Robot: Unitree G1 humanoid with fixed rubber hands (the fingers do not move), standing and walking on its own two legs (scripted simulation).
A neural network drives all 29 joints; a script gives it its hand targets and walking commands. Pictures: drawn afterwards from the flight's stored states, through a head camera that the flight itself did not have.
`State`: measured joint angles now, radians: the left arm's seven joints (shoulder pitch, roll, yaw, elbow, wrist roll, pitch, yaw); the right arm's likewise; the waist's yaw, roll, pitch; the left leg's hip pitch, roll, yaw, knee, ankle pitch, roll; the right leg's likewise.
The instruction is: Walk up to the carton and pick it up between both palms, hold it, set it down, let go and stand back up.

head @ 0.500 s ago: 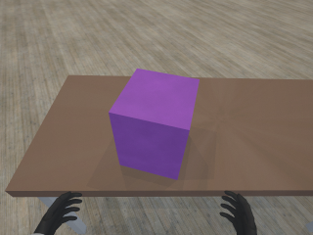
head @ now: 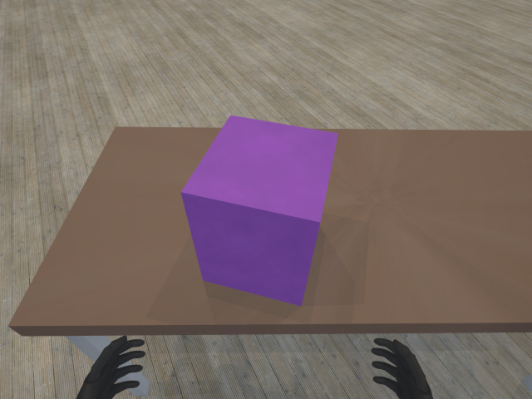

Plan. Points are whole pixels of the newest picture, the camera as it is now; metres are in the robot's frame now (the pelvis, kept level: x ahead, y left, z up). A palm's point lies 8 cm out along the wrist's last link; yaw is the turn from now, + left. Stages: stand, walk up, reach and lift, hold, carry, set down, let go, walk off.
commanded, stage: set down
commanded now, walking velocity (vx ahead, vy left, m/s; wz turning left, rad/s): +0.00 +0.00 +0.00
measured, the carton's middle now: (266, 211) +0.45 -0.02 +0.02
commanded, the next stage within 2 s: let go in 0.60 s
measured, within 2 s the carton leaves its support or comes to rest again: neither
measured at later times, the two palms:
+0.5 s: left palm out of the picture +0.17 +0.22 -0.07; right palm out of the picture +0.14 -0.22 -0.07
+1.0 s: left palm out of the picture +0.17 +0.22 -0.07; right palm out of the picture +0.14 -0.23 -0.08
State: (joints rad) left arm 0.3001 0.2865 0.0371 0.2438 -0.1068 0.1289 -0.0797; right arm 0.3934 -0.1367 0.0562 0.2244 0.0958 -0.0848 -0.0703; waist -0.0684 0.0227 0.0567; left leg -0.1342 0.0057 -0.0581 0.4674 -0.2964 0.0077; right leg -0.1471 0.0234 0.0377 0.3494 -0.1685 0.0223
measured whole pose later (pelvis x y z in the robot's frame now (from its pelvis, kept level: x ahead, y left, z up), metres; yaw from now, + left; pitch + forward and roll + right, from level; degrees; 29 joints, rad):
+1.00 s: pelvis +0.00 +0.00 +0.00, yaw +0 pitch -3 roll -2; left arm 0.20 0.19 0.04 0.49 -0.04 0.16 0.00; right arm 0.21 -0.22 0.03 0.63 -0.01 -0.19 0.05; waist -0.07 0.04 0.06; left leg -0.12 0.01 -0.06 0.47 -0.30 0.00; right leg -0.15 0.02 0.04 0.37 -0.18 0.02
